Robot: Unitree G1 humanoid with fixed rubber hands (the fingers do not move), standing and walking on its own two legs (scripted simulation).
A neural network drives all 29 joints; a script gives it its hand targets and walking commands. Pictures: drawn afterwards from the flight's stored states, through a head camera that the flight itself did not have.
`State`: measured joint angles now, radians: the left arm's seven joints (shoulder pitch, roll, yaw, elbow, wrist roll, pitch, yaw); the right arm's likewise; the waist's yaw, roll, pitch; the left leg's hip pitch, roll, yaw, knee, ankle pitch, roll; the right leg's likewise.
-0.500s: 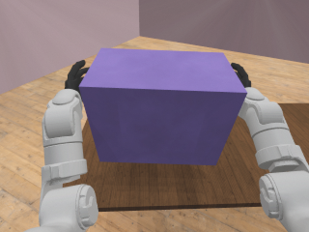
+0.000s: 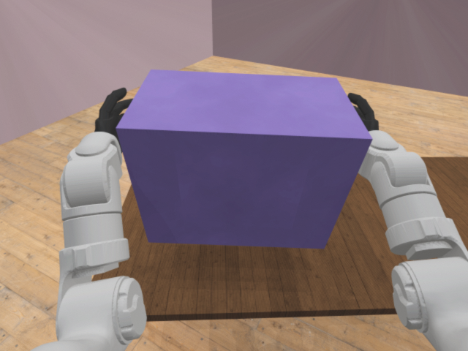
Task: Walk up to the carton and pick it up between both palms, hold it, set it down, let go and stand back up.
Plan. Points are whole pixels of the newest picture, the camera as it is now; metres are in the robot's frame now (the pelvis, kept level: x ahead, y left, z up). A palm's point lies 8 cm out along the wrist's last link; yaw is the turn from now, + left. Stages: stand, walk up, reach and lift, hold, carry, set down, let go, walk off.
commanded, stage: hold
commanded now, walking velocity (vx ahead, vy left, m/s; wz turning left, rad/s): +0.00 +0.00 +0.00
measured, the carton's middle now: (240, 162) +0.37 +0.00 +0.20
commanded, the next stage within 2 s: none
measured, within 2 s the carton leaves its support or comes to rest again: neither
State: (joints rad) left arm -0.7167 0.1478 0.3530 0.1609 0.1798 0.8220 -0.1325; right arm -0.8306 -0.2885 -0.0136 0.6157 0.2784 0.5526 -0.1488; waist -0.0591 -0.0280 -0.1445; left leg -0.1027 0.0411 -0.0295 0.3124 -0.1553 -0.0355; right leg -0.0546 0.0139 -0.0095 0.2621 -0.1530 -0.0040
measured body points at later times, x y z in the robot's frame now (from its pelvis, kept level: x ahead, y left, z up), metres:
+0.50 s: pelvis +0.00 +0.00 +0.00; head -0.08 +0.02 +0.44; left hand +0.36 +0.20 +0.26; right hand +0.38 -0.20 +0.25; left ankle +0.01 +0.14 -0.75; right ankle +0.00 -0.12 -0.75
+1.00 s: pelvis +0.00 +0.00 +0.00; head -0.08 +0.02 +0.44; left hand +0.37 +0.20 +0.26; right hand +0.38 -0.20 +0.26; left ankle +0.01 +0.14 -0.75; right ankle +0.00 -0.12 -0.75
